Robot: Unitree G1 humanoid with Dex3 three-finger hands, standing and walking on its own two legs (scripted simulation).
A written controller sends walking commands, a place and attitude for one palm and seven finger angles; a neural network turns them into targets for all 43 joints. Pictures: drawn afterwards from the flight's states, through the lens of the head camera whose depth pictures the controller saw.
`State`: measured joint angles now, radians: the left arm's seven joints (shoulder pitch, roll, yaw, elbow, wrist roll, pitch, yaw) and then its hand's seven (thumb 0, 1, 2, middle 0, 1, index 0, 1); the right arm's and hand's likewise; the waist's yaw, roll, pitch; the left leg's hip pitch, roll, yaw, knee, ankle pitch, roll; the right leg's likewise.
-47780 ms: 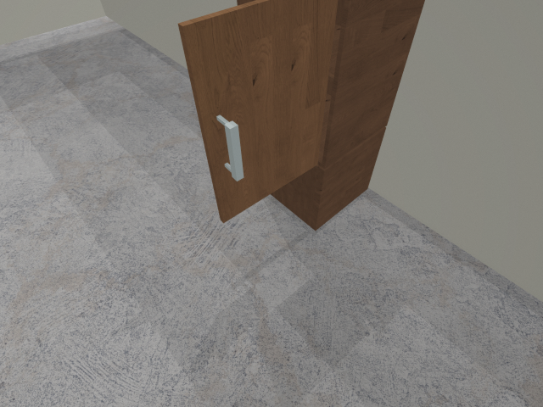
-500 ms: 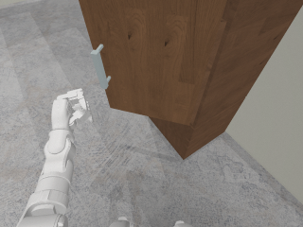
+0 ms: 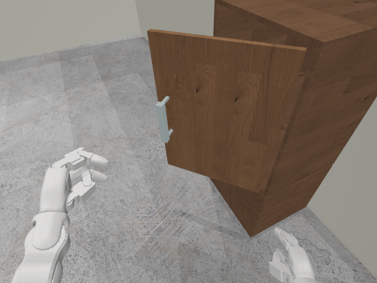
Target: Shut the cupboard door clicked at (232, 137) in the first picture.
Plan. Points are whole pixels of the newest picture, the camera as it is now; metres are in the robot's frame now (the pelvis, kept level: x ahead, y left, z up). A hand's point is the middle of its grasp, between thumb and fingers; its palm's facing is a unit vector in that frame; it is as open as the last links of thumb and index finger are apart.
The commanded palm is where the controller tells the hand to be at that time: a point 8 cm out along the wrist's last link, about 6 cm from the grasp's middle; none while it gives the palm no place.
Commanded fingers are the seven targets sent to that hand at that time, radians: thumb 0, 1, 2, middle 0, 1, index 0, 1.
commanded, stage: draw the hand back to the body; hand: left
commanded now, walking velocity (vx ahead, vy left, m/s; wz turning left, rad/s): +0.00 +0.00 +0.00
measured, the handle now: (166, 119) +0.65 +0.15 -0.04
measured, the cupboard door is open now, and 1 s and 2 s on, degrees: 41 41 41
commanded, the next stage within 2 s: step back with the hand held close in 0.70 s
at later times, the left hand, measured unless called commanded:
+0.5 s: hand (37, 201) +0.19 +0.26 +0.17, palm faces +0.48 -0.77 -0.42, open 7.1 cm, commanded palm +0.15 +0.29 +0.18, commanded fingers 0.00 0.90 0.90 -0.20 -0.30 -0.20 -0.30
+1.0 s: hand (47, 196) +0.21 +0.26 +0.16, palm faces +0.40 -0.79 -0.47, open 7.4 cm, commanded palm +0.14 +0.30 +0.18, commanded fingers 0.00 0.90 0.90 -0.20 -0.30 -0.20 -0.30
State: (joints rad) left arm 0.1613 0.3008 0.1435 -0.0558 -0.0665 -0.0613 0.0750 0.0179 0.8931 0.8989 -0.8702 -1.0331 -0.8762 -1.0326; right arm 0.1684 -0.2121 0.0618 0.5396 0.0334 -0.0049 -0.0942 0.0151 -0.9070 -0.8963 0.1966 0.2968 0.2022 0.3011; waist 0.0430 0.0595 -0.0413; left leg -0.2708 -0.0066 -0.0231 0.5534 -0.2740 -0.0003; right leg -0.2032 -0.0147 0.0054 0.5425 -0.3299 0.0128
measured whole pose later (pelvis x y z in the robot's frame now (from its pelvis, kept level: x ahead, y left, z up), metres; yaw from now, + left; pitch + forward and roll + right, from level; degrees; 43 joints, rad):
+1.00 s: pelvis +0.01 +0.00 +0.00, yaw +1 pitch +0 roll -1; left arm 0.49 0.37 0.37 -0.36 -0.06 -0.14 0.09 0.01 0.89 0.90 -0.21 -0.30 -0.21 -0.30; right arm 0.17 -0.25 0.00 0.62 0.01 -0.04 -0.08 0.02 -0.91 -0.90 0.20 0.30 0.20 0.30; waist 0.02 0.08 -0.01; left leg -0.26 0.01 -0.04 0.51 -0.26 -0.01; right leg -0.18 0.00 -0.01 0.46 -0.30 0.01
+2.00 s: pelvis -0.17 +0.02 -0.02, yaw +8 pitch +1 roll -6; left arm 0.46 0.52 0.48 -0.54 -0.06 -0.26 0.15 0.02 0.88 0.90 -0.21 -0.30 -0.21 -0.30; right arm 0.23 -0.18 -0.02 0.61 0.00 -0.10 -0.08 0.02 -0.91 -0.90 0.20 0.30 0.20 0.30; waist -0.06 0.03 0.03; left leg -0.59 0.07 0.01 0.55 -0.08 0.05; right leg -0.38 0.09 -0.03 0.81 -0.43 0.00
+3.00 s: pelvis -0.35 +0.04 -0.01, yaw -2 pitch +0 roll +0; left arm 0.60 0.49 0.45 -0.60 -0.03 -0.21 0.17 0.02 0.88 0.90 -0.21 -0.30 -0.21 -0.30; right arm 0.29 -0.14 0.03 0.65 -0.01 -0.08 -0.05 0.02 -0.90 -0.90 0.20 0.30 0.20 0.30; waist -0.03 -0.03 0.00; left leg -0.41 0.08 0.03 0.80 -0.43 -0.02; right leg -0.31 0.03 -0.11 0.63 -0.32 -0.08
